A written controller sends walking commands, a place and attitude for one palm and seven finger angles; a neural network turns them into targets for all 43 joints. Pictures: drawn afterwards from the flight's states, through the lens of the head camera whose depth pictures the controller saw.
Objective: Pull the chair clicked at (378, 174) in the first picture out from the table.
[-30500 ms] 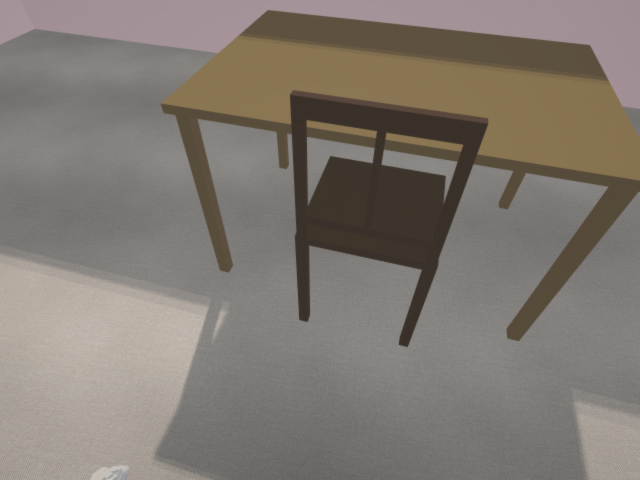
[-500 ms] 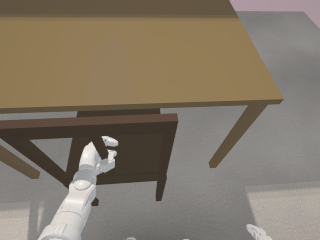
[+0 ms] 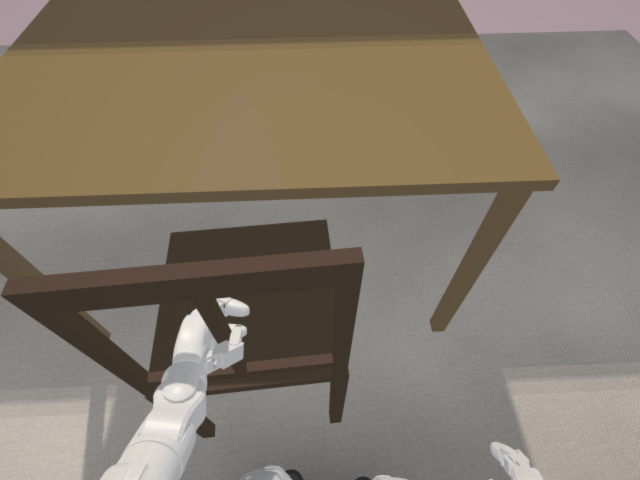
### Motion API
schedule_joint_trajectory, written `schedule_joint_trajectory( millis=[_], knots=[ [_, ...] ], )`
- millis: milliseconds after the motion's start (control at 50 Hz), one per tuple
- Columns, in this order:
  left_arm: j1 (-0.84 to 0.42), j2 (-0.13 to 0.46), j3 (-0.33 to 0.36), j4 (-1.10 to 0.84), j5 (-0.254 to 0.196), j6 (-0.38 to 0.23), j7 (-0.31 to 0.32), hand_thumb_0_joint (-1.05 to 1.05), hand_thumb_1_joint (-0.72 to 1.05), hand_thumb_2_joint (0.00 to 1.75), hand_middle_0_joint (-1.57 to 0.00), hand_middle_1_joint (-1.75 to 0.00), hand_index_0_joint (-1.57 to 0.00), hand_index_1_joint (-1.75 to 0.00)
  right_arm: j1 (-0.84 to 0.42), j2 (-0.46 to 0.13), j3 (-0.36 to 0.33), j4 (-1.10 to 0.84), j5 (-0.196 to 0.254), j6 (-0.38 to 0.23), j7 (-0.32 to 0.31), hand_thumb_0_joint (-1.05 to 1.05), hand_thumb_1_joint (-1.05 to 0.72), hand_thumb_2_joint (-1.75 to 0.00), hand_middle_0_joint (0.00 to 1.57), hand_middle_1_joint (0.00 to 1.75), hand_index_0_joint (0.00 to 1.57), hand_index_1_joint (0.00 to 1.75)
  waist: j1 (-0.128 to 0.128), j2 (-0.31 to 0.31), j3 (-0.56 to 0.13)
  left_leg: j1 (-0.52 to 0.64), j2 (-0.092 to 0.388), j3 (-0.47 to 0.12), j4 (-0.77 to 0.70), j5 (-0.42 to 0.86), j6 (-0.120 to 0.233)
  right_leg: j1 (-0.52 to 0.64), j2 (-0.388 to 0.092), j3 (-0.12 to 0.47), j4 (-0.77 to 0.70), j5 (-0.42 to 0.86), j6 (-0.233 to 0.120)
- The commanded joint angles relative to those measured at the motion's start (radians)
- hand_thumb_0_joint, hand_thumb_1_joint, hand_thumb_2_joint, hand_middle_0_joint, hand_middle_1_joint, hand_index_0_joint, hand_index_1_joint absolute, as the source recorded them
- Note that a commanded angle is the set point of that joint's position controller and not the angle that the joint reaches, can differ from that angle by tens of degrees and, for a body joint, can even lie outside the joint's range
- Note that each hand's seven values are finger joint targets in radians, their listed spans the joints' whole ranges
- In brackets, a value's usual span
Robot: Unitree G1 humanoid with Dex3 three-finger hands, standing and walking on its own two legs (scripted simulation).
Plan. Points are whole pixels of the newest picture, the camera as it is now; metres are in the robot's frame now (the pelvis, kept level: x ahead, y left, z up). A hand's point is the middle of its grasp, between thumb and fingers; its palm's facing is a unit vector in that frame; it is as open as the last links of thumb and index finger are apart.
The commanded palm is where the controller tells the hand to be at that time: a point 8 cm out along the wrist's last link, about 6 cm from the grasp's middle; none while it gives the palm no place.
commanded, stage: step backward, pulling the chair out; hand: left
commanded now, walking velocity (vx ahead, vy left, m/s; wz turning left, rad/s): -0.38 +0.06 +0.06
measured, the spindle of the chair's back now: (224, 337) +0.32 +0.16 -0.09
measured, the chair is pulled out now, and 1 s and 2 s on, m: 0.15 0.24 0.48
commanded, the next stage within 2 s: none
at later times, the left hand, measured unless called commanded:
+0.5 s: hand (236, 364) +0.27 +0.13 -0.07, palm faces +0.02 -0.98 -0.17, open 5.2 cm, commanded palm +0.23 +0.17 -0.07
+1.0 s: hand (248, 409) +0.22 +0.10 -0.07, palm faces +0.03 -0.98 -0.17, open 5.2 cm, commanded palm +0.17 +0.15 -0.06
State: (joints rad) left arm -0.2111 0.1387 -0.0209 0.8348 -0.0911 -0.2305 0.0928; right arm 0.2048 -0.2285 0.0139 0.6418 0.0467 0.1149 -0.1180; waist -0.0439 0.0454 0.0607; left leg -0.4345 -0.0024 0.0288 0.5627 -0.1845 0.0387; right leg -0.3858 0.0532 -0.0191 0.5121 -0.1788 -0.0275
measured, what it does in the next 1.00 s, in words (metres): walks backwards: right foot, then left foot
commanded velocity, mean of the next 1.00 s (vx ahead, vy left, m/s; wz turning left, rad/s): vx -0.38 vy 0.00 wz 0.09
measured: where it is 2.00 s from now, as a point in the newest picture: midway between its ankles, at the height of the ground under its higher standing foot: outside the picture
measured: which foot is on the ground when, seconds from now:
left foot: down 0.00-0.62, up 0.64-0.78, down 0.80-1.00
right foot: down 0.00-0.24, up 0.26-0.46, down 0.48-1.00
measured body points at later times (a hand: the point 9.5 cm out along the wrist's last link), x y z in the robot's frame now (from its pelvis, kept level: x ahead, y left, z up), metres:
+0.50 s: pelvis -0.05 -0.01 +0.00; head +0.03 -0.01 +0.44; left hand +0.27 +0.18 -0.05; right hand +0.06 -0.24 -0.13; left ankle +0.07 +0.09 -0.73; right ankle -0.10 -0.16 -0.73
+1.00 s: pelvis -0.12 -0.04 +0.00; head -0.04 -0.04 +0.44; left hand +0.21 +0.16 -0.05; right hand +0.03 -0.30 -0.11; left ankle -0.04 +0.09 -0.73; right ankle -0.12 -0.16 -0.72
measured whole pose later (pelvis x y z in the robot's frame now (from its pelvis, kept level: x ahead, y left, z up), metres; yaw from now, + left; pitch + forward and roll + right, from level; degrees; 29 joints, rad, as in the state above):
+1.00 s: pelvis -0.12 -0.04 +0.00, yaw -1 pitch +2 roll +0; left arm -0.31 0.18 0.02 0.81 -0.05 -0.15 0.10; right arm 0.11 -0.25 0.00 0.66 0.00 0.03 -0.08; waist -0.02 -0.01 0.14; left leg -0.39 0.01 -0.02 0.51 -0.15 -0.01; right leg -0.34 -0.02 -0.01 0.64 -0.42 -0.01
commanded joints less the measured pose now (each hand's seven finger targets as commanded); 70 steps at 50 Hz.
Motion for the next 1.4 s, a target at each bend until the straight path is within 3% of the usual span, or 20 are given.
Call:
schedule_joint_trajectory(
  millis=[0,60,120,240,320,480,520,560,620,700,780,860,920,1040,1080,1100,1140,1260,1320,1380],
  knots=[
    [-0.267,0.179,0.005,-0.113,0.062,-0.054,0.035,0.0,0.9,0.9,-0.5,-1.45,-0.5,-1.45,0.03,-0.137,-0.059,-0.086,0.008,-0.053,-0.006,0.0,-0.9,-0.9,0.2,0.3,0.2,0.3,-0.011,-0.117,-0.245,0.187,0.037,-0.079,0.056,-0.191,-0.029,-0.023,-0.28,0.283,-0.291,-0.231,-0.038],
    [-0.292,0.164,-0.004,-0.08,0.072,-0.058,0.042,0.0,0.9,0.9,-0.5,-1.45,-0.5,-1.45,0.03,-0.138,-0.055,-0.067,0.003,-0.066,-0.001,0.0,-0.9,-0.9,0.2,0.3,0.2,0.3,-0.014,-0.117,-0.255,0.203,0.041,-0.095,0.039,-0.13,-0.028,0.007,-0.29,0.23,-0.267,-0.129,-0.045],
    [-0.288,0.147,-0.018,-0.091,0.075,-0.065,0.038,0.0,0.9,0.9,-0.5,-1.45,-0.5,-1.45,0.014,-0.155,-0.051,-0.073,-0.001,-0.074,-0.01,0.0,-0.9,-0.9,0.2,0.3,0.2,0.3,-0.008,-0.022,-0.26,0.162,0.127,-0.181,-0.125,0.004,0.006,0.063,-0.156,0.094,-0.11,-0.032,0.015],
    [-0.295,0.109,-0.03,-0.157,0.058,-0.048,0.027,0.0,0.9,0.9,-0.5,-1.45,-0.5,-1.45,-0.056,-0.145,-0.042,-0.111,-0.02,-0.067,-0.009,0.0,-0.9,-0.9,0.2,0.3,0.2,0.3,0.023,0.113,-0.226,-0.011,0.337,-0.417,-0.361,-0.346,0.106,0.095,-0.072,0.072,0.314,-0.235,-0.009],
    [-0.227,0.087,-0.032,-0.184,0.059,-0.045,0.02,0.0,0.9,0.9,-0.5,-1.45,-0.5,-1.45,-0.012,-0.138,-0.049,-0.089,-0.033,-0.093,0.003,0.0,-0.9,-0.9,0.2,0.3,0.2,0.3,0.019,0.063,-0.263,0.179,0.33,-0.339,-0.248,-0.086,0.105,0.061,-0.068,0.058,0.189,-0.279,0.0],
    [-0.083,0.139,0.042,-0.265,0.084,-0.047,0.0,0.0,0.9,0.9,-0.5,-1.45,-0.5,-1.45,0.021,-0.157,-0.071,-0.046,-0.049,-0.15,0.035,0.0,-0.9,-0.9,0.2,0.3,0.2,0.3,0.023,0.227,-0.372,0.477,0.257,-0.216,-0.084,0.425,0.059,0.053,-0.034,-0.005,-0.087,-0.17,0.021],
    [-0.054,0.143,0.056,-0.304,0.075,-0.038,-0.01,0.0,0.9,0.9,-0.5,-1.45,-0.5,-1.45,0.0,-0.15,-0.076,-0.061,-0.036,-0.151,0.045,0.0,-0.9,-0.9,0.2,0.3,0.2,0.3,0.025,0.161,-0.404,0.488,0.219,-0.156,-0.052,0.411,0.031,0.089,-0.031,-0.037,-0.153,-0.083,0.024],
    [-0.043,0.175,0.081,-0.338,0.066,-0.033,-0.015,0.0,0.9,0.9,-0.5,-1.45,-0.5,-1.45,-0.025,-0.137,-0.077,-0.088,-0.025,-0.151,0.037,0.0,-0.9,-0.9,0.2,0.3,0.2,0.3,0.018,0.035,-0.372,0.414,0.166,-0.09,-0.022,0.246,-0.003,0.126,-0.072,-0.005,-0.18,0.038,0.014],
    [-0.13,0.239,0.1,-0.333,0.073,-0.035,0.002,0.0,0.9,0.9,-0.5,-1.45,-0.5,-1.45,-0.071,-0.118,-0.066,-0.09,-0.013,-0.136,0.013,0.0,-0.9,-0.9,0.2,0.3,0.2,0.3,0.008,-0.194,-0.288,0.151,0.061,-0.005,0.168,-0.084,-0.061,0.174,-0.325,0.197,-0.144,0.391,-0.056],
    [-0.194,0.248,0.116,-0.242,0.092,-0.013,0.016,0.0,0.9,0.9,-0.5,-1.45,-0.5,-1.45,-0.095,-0.122,-0.044,-0.037,-0.034,-0.134,-0.009,0.0,-0.9,-0.9,0.2,0.3,0.2,0.3,0.02,-0.114,-0.225,-0.016,0.051,-0.122,0.191,-0.189,-0.068,0.299,-0.384,0.19,-0.052,0.678,-0.088],
    [-0.269,0.229,0.08,-0.161,0.087,-0.007,0.016,0.0,0.9,0.9,-0.5,-1.45,-0.5,-1.45,-0.038,-0.168,-0.052,-0.006,-0.023,-0.128,-0.033,0.0,-0.9,-0.9,0.2,0.3,0.2,0.3,0.002,-0.138,-0.216,0.122,0.096,-0.119,-0.077,0.348,-0.033,0.326,-0.252,0.077,0.051,0.702,0.014],
    [-0.268,0.108,-0.003,-0.186,0.082,-0.01,-0.003,0.0,0.9,0.9,-0.5,-1.45,-0.5,-1.45,0.0,-0.157,-0.056,-0.035,-0.032,-0.097,0.0,0.0,-0.9,-0.9,0.2,0.3,0.2,0.3,0.01,0.024,-0.357,0.437,0.216,-0.245,-0.045,0.906,0.055,0.134,-0.119,0.027,0.117,0.175,0.034],
    [-0.169,0.099,0.008,-0.208,0.081,0.003,-0.004,0.0,0.9,0.9,-0.5,-1.45,-0.5,-1.45,-0.021,-0.157,-0.067,-0.051,-0.054,-0.1,0.037,0.0,-0.9,-0.9,0.2,0.3,0.2,0.3,0.037,0.223,-0.331,0.411,0.275,-0.299,-0.128,0.775,0.101,0.035,-0.08,0.023,0.192,-0.331,0.006],
    [-0.041,0.151,0.052,-0.331,0.066,-0.008,-0.017,0.0,0.9,0.9,-0.5,-1.45,-0.5,-1.45,-0.042,-0.143,-0.063,-0.107,-0.033,-0.107,0.048,0.0,-0.9,-0.9,0.2,0.3,0.2,0.3,0.034,0.138,-0.333,0.243,0.181,-0.196,-0.036,0.38,0.044,0.259,-0.099,0.018,-0.153,0.098,0.02],
    [0.0,0.222,0.099,-0.327,0.065,-0.004,-0.006,0.0,0.9,0.9,-0.5,-1.45,-0.5,-1.45,-0.023,-0.133,-0.072,-0.126,-0.01,-0.113,0.032,0.0,-0.9,-0.9,0.2,0.3,0.2,0.3,0.018,-0.2,-0.336,0.066,0.034,-0.05,0.15,-0.078,-0.055,0.319,-0.311,0.193,-0.18,0.288,-0.075],
    [-0.033,0.224,0.102,-0.337,0.061,0.002,0.002,0.0,0.9,0.9,-0.5,-1.45,-0.5,-1.45,-0.064,-0.144,-0.074,-0.126,-0.002,-0.111,0.026,0.0,-0.9,-0.9,0.2,0.3,0.2,0.3,0.031,-0.254,-0.307,0.026,-0.013,-0.075,0.361,-0.294,-0.079,0.22,-0.446,0.302,-0.199,0.351,-0.151],
    [-0.098,0.171,0.072,-0.331,0.073,0.013,0.009,0.0,0.9,0.9,-0.5,-1.45,-0.5,-1.45,-0.129,-0.116,-0.051,-0.109,-0.026,-0.121,0.024,0.0,-0.9,-0.9,0.2,0.3,0.2,0.3,0.042,-0.131,-0.293,-0.043,0.015,-0.168,0.505,-0.328,-0.076,0.231,-0.491,0.263,-0.148,0.436,-0.193],
    [-0.195,0.155,0.049,-0.264,0.08,0.027,0.025,0.0,0.9,0.9,-0.5,-1.45,-0.5,-1.45,-0.06,-0.123,-0.028,-0.021,-0.03,-0.121,-0.012,0.0,-0.9,-0.9,0.2,0.3,0.2,0.3,0.002,-0.207,-0.302,0.121,0.042,-0.098,-0.06,-0.075,-0.071,0.291,-0.335,0.086,0.002,0.526,-0.054],
    [-0.257,0.102,-0.014,-0.288,0.075,0.031,0.017,0.0,0.9,0.9,-0.5,-1.45,-0.5,-1.45,-0.043,-0.163,-0.053,-0.041,-0.036,-0.111,-0.02,0.0,-0.9,-0.9,0.2,0.3,0.2,0.3,0.018,0.005,-0.295,0.258,0.247,-0.261,-0.127,0.552,0.036,0.135,-0.13,-0.007,0.138,0.181,0.042],
    [-0.291,0.061,-0.052,-0.327,0.085,0.017,-0.007,0.0,0.9,0.9,-0.5,-1.45,-0.5,-1.45,-0.048,-0.132,-0.054,-0.041,-0.056,-0.109,0.004,0.0,-0.9,-0.9,0.2,0.3,0.2,0.3,0.016,0.149,-0.321,0.296,0.285,-0.24,-0.121,0.635,0.065,0.095,-0.106,-0.011,0.188,-0.108,0.036]
  ],
)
